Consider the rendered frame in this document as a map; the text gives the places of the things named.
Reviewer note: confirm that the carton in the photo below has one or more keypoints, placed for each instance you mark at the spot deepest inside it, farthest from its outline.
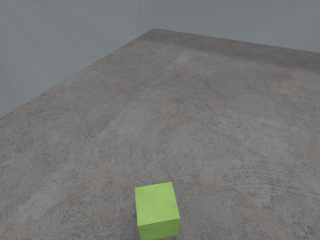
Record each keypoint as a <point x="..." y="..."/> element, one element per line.
<point x="157" y="211"/>

